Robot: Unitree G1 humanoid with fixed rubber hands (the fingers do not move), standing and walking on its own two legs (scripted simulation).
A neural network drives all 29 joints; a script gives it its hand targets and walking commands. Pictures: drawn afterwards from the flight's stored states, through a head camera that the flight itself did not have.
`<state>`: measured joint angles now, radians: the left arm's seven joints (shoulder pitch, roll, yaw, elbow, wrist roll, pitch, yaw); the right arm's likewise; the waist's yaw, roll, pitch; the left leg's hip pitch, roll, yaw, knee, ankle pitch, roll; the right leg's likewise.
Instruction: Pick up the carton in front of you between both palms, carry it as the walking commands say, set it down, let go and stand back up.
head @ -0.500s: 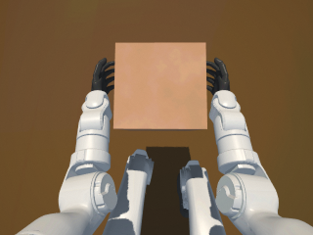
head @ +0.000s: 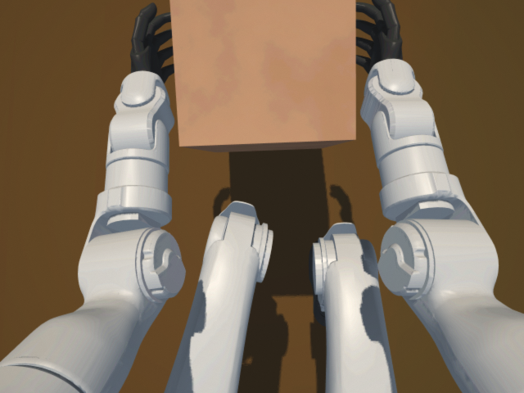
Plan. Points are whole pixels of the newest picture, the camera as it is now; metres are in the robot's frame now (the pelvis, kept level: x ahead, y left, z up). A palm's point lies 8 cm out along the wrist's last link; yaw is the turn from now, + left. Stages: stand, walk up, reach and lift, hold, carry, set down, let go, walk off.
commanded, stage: set down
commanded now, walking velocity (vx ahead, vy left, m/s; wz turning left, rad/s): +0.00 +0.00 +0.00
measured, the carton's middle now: (265, 82) +0.50 +0.10 -0.21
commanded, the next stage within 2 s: none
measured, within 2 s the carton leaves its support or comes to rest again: rests again in 0.82 s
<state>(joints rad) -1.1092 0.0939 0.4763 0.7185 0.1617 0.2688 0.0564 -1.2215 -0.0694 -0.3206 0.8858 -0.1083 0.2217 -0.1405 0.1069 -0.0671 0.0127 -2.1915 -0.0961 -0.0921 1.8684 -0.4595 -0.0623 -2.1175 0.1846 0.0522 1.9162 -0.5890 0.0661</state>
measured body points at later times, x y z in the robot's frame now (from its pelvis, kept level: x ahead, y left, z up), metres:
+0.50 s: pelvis +0.00 +0.00 -0.06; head +0.36 +0.03 +0.21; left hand +0.49 +0.26 -0.22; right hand +0.56 -0.04 -0.23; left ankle +0.12 +0.13 -0.42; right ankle +0.09 -0.12 -0.42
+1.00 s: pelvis +0.00 -0.01 -0.07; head +0.36 +0.03 +0.20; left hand +0.48 +0.25 -0.25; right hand +0.56 -0.05 -0.25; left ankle +0.12 +0.12 -0.42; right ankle +0.09 -0.12 -0.42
